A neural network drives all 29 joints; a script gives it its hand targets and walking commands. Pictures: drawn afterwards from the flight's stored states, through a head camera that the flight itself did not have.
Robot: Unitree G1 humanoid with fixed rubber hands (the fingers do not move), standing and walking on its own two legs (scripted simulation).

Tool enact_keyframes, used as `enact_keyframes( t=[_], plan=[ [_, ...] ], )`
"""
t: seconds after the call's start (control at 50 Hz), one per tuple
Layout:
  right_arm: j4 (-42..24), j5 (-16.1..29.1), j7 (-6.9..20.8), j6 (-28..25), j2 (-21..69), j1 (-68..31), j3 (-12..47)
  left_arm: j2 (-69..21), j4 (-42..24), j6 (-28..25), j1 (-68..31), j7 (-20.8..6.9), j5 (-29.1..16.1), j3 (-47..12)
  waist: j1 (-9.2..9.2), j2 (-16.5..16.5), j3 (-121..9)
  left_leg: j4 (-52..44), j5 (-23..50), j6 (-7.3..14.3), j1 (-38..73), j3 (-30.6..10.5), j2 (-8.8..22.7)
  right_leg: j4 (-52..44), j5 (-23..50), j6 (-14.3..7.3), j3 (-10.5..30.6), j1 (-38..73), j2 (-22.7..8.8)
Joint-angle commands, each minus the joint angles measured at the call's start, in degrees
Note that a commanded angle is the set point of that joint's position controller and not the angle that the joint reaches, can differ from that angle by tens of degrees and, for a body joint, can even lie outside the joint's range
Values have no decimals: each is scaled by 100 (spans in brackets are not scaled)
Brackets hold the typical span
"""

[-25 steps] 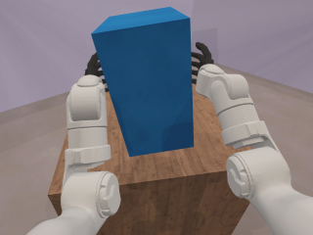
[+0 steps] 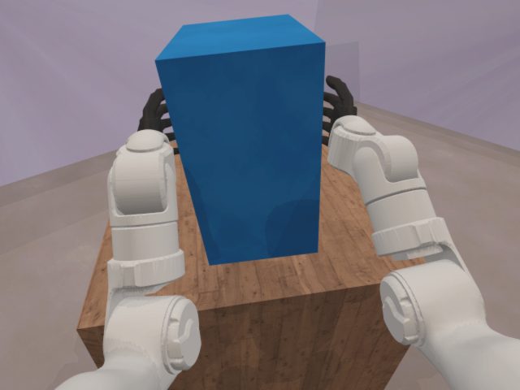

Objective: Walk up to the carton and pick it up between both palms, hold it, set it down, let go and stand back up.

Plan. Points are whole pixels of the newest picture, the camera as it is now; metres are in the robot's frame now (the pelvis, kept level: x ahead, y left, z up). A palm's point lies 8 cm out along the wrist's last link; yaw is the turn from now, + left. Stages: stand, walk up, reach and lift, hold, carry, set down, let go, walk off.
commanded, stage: hold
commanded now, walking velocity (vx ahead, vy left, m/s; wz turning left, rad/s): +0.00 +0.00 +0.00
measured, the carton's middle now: (249, 137) +0.39 -0.02 +0.27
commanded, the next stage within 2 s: set down in 0.26 s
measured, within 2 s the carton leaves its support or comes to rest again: neither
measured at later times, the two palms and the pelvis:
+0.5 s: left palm (152, 135) +0.36 +0.12 +0.29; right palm (338, 123) +0.35 -0.13 +0.30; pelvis -0.01 +0.00 +0.00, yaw +0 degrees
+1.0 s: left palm (141, 172) +0.45 +0.16 +0.19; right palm (333, 153) +0.46 -0.19 +0.20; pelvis +0.02 -0.01 +0.00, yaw -1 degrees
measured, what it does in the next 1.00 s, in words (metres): stands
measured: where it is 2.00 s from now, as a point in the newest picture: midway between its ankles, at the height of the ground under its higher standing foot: outside the picture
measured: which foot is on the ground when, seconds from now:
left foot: down 0.00-1.00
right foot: down 0.00-1.00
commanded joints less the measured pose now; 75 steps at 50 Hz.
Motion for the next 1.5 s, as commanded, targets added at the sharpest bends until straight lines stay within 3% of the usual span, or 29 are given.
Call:
enact_keyframes(
  t=[0.0,0.32,0.38,0.48,0.54,0.6,0.62,0.64,0.66,0.68,0.72,0.76,0.78,0.84,0.9,0.94,0.98,1.02,1.06,1.1,1.14,1.18,1.22,1.26,1.3,1.36,1.38,1.44,1.48],
  plan=[
    [-1697,687,436,-344,2362,-4733,1212,-2989,-1128,-527,-4758,-933,-1296,-2392,-35,530,-2336,46,1748,-157,1271,407,-343,-100,1140,330,-238,28,306],
    [-1643,521,493,-477,2353,-4905,1057,-2937,-1086,-677,-5006,-899,-1289,-2312,-26,495,-2313,21,1424,-140,1239,440,-347,-108,805,338,-319,-109,338],
    [-1561,180,546,-764,2273,-4938,820,-2702,-922,-898,-5044,-967,-1046,-2042,14,397,-2084,-28,1169,-82,1326,473,-382,-181,648,392,-436,-221,310],
    [-1046,-775,777,-1490,2048,-4282,239,-2206,-283,-1459,-4507,-1232,-354,-1305,104,332,-1418,-438,243,23,1113,625,-397,-269,131,410,-577,-107,225],
    [-839,-1125,935,-1888,1985,-3760,143,-2101,-143,-1760,-4100,-1345,-127,-1113,132,329,-1252,-551,242,0,1179,655,-371,-304,203,380,-635,84,217],
    [-950,-1249,1022,-2224,1963,-3433,278,-2160,-287,-1965,-3757,-1351,-137,-1300,58,350,-1313,-481,689,-88,1492,619,-342,-376,592,352,-673,215,238],
    [-341,-1579,1218,-1706,1246,-3506,86,-1507,1120,-1542,-2899,-1013,-224,-871,764,1509,-708,-1579,343,-192,1713,488,-220,-621,360,112,-233,301,225],
    [-187,-1609,1301,-1567,291,-3271,-312,-778,800,-1417,-2730,-644,-315,-553,863,1233,-333,-1728,-378,-116,1187,252,3,-451,259,161,-217,368,260],
    [29,-1529,1231,-1575,-485,-3060,-443,185,726,-1356,-2838,-249,-492,-361,966,874,-100,-1785,-711,-50,795,344,36,-347,-28,233,-223,339,239],
    [32,-1323,1062,-1678,-1179,-2941,-481,1103,537,-1377,-3079,188,-796,-335,1007,592,-97,-1719,-615,11,720,477,-3,-267,-259,288,-155,141,189],
    [-317,-926,783,-1912,-1543,-3176,-412,1687,136,-1518,-3726,947,-1585,-493,1025,111,-959,-1292,278,196,1002,608,-94,-170,-396,297,7,-555,75],
    [-1051,-567,594,-1999,-2021,-3547,-424,1679,-248,-1628,-4046,1460,-2362,-865,876,105,-2658,-843,1282,262,1596,504,-63,5,60,166,51,-850,40],
    [-1259,-440,546,-1977,-2146,-3766,-395,1729,-375,-1665,-4204,1556,-2694,-1058,780,87,-3514,-588,1857,272,1862,482,-61,89,542,112,51,-852,41],
    [-1057,-194,473,-1752,-2297,-3741,-294,2169,-522,-1738,-4212,1497,-3317,-1350,484,285,-5235,-118,3293,273,2147,400,-176,408,2367,101,65,-533,30],
    [-695,44,492,-1576,-2028,-3429,32,2471,-456,-1683,-3737,1263,-3487,-1295,530,390,-5453,-48,3977,283,1636,327,-289,528,3816,149,158,-169,-43],
    [-725,135,512,-1475,-1639,-3282,272,2513,-296,-1538,-3314,1103,-3511,-1219,656,225,-5117,-28,4146,327,875,295,-353,727,4840,262,240,78,-148],
    [-675,181,533,-1400,-1376,-3073,442,2626,-22,-1407,-2867,957,-3380,-999,849,26,-4530,-135,3898,442,171,231,-397,1011,5524,448,326,292,-255],
    [-806,297,491,-1355,-1099,-2854,622,2603,-104,-1327,-2591,833,-3260,-957,956,75,-4312,-162,3986,475,126,206,-427,1223,5849,531,353,351,-296],
    [-1275,330,398,-1358,-947,-2564,642,2502,-654,-1269,-2338,836,-3239,-1066,1010,194,-4376,23,4668,433,592,186,-371,1310,5717,505,331,-187,-254],
    [-1288,99,301,-1351,-1249,-2224,317,2637,-784,-1199,-2078,867,-3008,-819,1086,443,-4323,180,5343,298,1151,197,-286,1148,4803,420,285,-808,-130],
    [-1056,-192,280,-1306,-1522,-1869,10,2667,-786,-1225,-1964,838,-2689,-575,1116,632,-4376,165,5396,97,1476,248,-296,750,4055,261,292,-750,21],
    [-1138,-441,285,-1342,-1497,-1789,-58,2441,-731,-1251,-1922,796,-2506,-469,1080,472,-4046,11,4844,45,1135,311,-321,603,3780,200,303,-492,49],
    [-1342,-648,319,-1424,-1307,-1891,-75,2307,-521,-1302,-1924,730,-2381,-352,1092,138,-3835,-98,4415,143,754,276,-358,761,3976,308,295,-350,-6],
    [-1658,-795,348,-1638,-894,-2019,-37,2033,-507,-1473,-2027,686,-2370,-500,1019,-120,-3671,19,4603,241,764,270,-363,981,4262,433,238,-714,-77],
    [-1629,-1028,443,-1748,-854,-2462,-296,1620,-367,-1690,-2431,714,-2341,-731,884,64,-3921,-7,4375,233,1176,207,-368,891,3795,392,173,-1232,-20],
    [-1270,-1187,679,-1745,-1027,-2860,-454,1769,37,-1928,-2961,800,-2266,-702,912,308,-4543,61,3660,163,1282,215,-394,832,2938,301,109,-1503,42],
    [-1137,-1254,765,-1759,-1061,-3032,-556,1602,-31,-2012,-3205,886,-2279,-833,836,430,-4665,81,3617,103,1377,185,-338,727,2608,227,109,-1669,60],
    [-500,-1523,1069,-1767,-1357,-3705,-943,1587,385,-2191,-3966,1125,-2297,-872,872,659,-4665,127,2942,-7,1416,178,-223,449,1141,31,8,-2250,133],
    [6,-1649,1268,-1792,-1550,-4194,-1102,1683,812,-2279,-4472,1300,-2334,-897,900,659,-4663,159,2179,36,1107,196,-216,487,679,-11,-53,-2357,116]
  ],
)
